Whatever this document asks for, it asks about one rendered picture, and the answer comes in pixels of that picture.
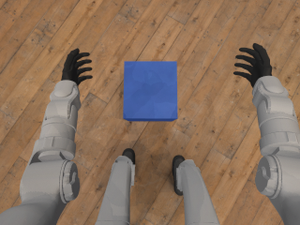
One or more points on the right robot hand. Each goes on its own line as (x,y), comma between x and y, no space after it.
(260,63)

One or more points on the right robot upper arm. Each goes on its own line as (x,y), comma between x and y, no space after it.
(278,178)

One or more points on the robot left forearm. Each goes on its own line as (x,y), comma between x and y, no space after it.
(57,136)

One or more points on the robot right thigh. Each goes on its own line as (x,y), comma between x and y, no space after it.
(198,206)

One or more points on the left robot upper arm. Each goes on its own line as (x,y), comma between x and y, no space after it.
(47,187)

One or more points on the carton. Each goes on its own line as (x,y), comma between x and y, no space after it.
(150,91)

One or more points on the robot right forearm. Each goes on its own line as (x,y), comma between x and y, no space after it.
(278,124)

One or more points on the left robot shin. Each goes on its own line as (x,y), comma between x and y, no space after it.
(122,158)

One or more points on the left robot hand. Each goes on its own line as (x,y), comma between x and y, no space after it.
(71,72)

